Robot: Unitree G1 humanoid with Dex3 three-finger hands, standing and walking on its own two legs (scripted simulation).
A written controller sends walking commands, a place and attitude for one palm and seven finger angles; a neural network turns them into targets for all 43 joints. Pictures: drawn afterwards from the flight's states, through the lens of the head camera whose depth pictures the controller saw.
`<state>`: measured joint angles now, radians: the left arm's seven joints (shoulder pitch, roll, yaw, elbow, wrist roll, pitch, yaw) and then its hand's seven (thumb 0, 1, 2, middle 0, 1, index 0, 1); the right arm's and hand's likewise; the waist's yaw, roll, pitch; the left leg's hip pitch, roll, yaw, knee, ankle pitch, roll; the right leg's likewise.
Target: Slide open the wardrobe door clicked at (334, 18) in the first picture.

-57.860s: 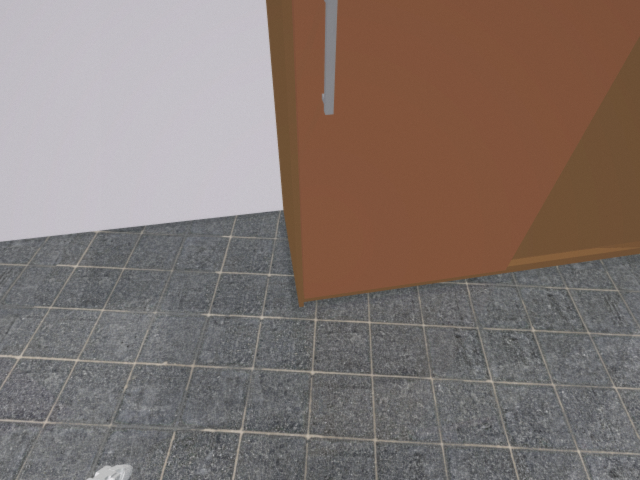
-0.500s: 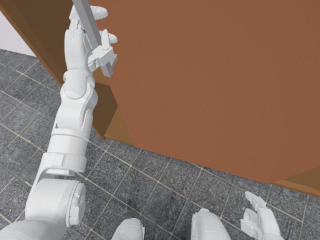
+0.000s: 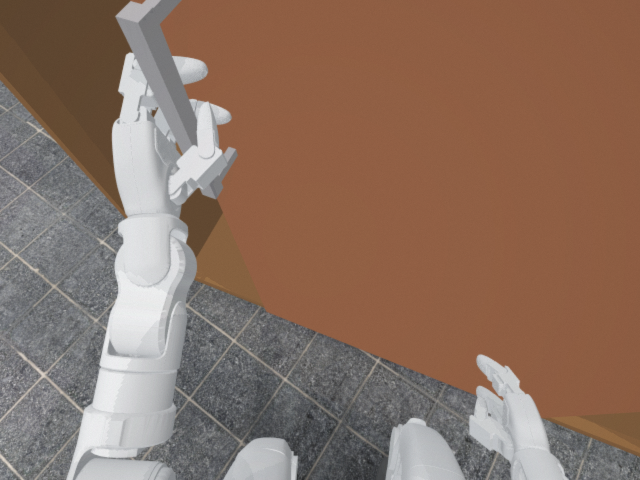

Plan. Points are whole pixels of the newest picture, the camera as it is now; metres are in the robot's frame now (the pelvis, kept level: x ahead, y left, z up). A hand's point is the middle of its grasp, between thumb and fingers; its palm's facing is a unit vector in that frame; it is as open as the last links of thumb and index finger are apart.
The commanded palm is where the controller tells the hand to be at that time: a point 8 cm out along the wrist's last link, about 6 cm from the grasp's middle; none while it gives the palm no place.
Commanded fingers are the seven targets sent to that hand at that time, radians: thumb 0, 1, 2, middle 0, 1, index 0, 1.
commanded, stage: step sideways, sliding the door along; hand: left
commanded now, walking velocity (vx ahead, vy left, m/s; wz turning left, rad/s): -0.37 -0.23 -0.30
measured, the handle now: (196, 109) +0.41 +0.22 +0.17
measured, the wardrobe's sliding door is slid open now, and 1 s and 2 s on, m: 0.29 0.51 0.55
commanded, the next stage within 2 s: stop walking and hold the door there in 1.74 s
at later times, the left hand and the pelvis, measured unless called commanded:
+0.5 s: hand (322, 188) +0.35 +0.08 +0.17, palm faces +0.29 -0.96 -0.01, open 6.3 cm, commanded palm +0.30 +0.06 +0.16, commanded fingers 0.00 0.90 0.90 -0.45 -1.40 -0.45 -1.40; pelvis +0.04 -0.07 +0.00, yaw -4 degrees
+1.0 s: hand (444, 236) +0.32 -0.03 +0.17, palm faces +0.21 -0.97 -0.11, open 6.5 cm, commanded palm +0.28 -0.04 +0.16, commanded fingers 0.00 0.90 0.90 -0.45 -1.40 -0.45 -1.40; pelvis -0.08 -0.16 -0.01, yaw -13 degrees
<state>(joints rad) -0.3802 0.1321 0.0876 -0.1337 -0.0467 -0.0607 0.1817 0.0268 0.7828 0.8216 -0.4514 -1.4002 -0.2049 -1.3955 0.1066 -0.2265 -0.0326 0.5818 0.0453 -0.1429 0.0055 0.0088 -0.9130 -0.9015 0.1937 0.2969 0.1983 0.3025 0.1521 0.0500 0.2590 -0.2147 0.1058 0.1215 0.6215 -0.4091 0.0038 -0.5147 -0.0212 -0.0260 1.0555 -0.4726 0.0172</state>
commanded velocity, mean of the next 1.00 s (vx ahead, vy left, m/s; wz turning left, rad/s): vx -0.29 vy -0.27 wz -0.13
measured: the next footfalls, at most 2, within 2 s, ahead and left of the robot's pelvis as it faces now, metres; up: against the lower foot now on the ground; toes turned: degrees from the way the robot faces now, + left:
right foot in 0.28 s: +0.15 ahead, -0.15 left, +0.00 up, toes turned -7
left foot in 0.54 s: +0.09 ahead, +0.07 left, +0.00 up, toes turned +1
